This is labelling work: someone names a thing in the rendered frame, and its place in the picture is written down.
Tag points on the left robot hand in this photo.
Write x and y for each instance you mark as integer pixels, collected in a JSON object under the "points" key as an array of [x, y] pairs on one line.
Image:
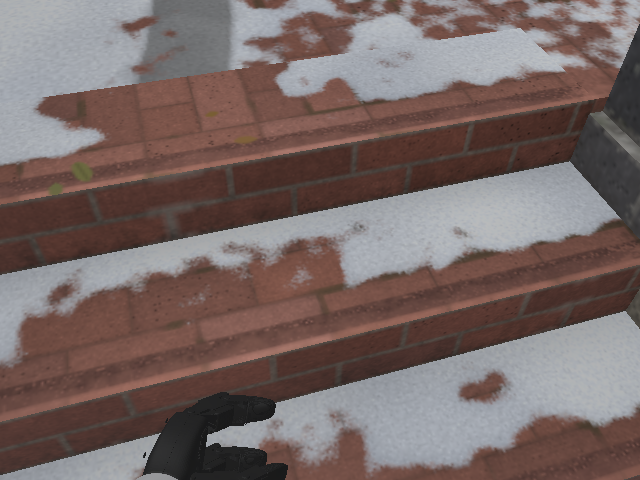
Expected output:
{"points": [[180, 450]]}

